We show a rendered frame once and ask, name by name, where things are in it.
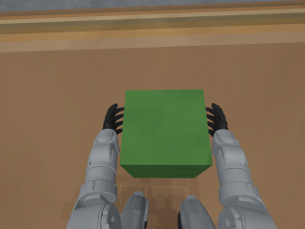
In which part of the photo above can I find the right robot forearm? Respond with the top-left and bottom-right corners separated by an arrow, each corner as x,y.
211,129 -> 277,229

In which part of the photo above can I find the right robot hand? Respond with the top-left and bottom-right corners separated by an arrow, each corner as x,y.
205,103 -> 228,136

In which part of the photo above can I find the carton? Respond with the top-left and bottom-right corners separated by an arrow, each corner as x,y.
119,89 -> 213,178

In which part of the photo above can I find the left robot forearm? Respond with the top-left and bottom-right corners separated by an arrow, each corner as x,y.
67,129 -> 120,229

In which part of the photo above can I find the robot thigh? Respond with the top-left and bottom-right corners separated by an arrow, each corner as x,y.
120,195 -> 150,229
179,199 -> 216,229

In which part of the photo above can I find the left robot hand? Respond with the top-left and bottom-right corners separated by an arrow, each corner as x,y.
102,103 -> 125,135

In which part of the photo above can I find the left robot thigh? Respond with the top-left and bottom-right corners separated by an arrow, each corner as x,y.
120,195 -> 150,229

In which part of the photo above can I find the right robot upper arm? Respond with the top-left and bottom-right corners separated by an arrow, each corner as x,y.
217,205 -> 277,229

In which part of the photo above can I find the left robot upper arm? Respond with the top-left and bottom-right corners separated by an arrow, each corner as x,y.
67,202 -> 122,229

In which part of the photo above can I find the right robot thigh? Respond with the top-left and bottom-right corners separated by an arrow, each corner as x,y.
179,199 -> 216,229

